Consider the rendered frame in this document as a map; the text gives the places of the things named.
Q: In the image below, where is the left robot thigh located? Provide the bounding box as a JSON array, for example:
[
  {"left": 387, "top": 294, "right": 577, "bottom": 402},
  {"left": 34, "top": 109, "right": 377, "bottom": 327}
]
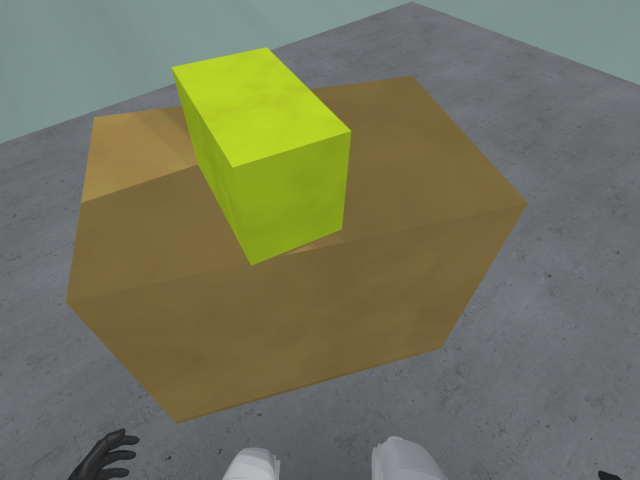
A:
[{"left": 222, "top": 448, "right": 280, "bottom": 480}]

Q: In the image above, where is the left robot hand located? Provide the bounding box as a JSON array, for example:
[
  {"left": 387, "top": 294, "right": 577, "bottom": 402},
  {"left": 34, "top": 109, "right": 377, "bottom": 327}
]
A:
[{"left": 68, "top": 428, "right": 140, "bottom": 480}]

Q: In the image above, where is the robot thigh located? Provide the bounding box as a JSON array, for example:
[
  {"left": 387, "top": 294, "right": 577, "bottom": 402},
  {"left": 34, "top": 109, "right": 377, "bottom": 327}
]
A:
[
  {"left": 372, "top": 439, "right": 448, "bottom": 480},
  {"left": 222, "top": 448, "right": 280, "bottom": 480}
]

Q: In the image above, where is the pedestal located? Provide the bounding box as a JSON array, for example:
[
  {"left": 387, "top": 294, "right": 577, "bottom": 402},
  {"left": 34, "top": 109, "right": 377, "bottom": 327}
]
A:
[{"left": 66, "top": 76, "right": 528, "bottom": 424}]

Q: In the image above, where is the right robot thigh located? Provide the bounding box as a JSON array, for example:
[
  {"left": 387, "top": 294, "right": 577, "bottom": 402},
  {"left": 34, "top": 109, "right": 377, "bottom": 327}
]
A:
[{"left": 372, "top": 439, "right": 448, "bottom": 480}]

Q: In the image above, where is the carton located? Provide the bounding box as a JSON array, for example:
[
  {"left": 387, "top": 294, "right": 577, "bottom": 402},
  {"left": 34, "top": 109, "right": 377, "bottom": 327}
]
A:
[{"left": 171, "top": 47, "right": 351, "bottom": 266}]

